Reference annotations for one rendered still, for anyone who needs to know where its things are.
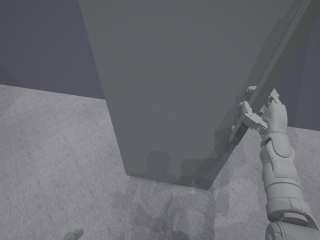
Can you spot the right robot hand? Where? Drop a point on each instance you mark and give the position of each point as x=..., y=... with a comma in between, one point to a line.
x=271, y=119

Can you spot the handle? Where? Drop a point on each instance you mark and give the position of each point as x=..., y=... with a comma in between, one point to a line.
x=301, y=25

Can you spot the robot right upper arm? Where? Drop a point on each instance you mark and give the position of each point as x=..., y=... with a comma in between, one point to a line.
x=278, y=230

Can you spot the left robot hand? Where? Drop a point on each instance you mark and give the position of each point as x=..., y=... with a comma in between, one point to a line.
x=75, y=235

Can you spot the fridge door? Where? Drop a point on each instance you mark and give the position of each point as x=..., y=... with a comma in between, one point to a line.
x=173, y=73

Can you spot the right robot forearm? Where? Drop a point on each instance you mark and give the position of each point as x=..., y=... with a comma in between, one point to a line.
x=285, y=198

